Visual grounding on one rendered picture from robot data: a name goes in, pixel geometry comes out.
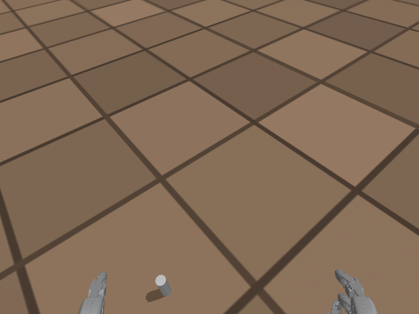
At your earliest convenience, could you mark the can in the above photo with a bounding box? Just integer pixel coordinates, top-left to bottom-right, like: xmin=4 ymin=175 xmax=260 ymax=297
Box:
xmin=155 ymin=275 xmax=172 ymax=296

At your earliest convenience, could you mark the left robot hand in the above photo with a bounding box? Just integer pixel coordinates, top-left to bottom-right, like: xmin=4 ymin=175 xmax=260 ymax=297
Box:
xmin=78 ymin=271 xmax=107 ymax=314

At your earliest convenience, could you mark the right robot hand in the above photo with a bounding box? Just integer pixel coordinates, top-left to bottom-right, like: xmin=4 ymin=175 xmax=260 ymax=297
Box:
xmin=327 ymin=270 xmax=378 ymax=314

